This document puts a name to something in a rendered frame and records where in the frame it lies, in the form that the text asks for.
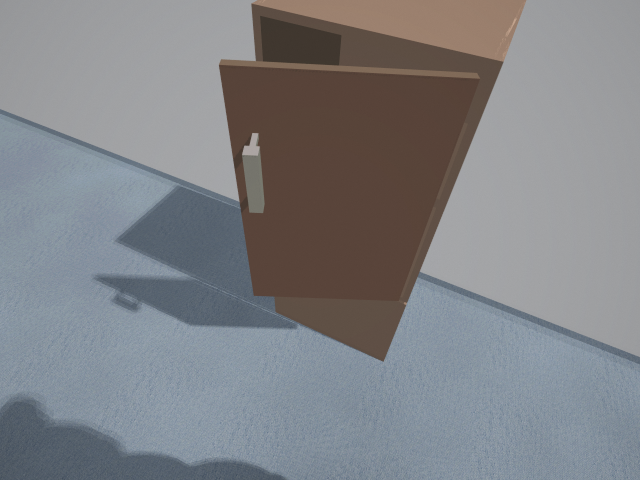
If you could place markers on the cupboard door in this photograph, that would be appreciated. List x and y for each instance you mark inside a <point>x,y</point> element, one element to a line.
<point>352,162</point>

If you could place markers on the handle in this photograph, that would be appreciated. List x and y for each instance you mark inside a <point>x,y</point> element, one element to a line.
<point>253,175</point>

